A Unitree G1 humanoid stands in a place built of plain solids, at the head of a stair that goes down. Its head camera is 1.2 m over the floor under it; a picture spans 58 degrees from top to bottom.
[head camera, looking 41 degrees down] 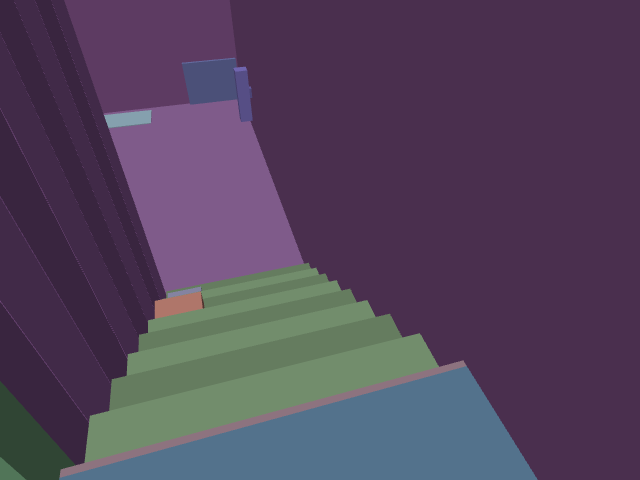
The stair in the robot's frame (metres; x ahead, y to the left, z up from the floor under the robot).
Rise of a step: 0.18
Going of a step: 0.25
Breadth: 1.20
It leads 16 degrees to the left of straight ahead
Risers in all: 9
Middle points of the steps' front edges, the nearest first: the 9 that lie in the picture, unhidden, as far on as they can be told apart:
0.63 0.12 0.00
0.87 0.19 -0.18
1.11 0.26 -0.35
1.35 0.33 -0.53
1.59 0.40 -0.71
1.83 0.47 -0.89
2.07 0.54 -1.07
2.31 0.61 -1.24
2.55 0.67 -1.42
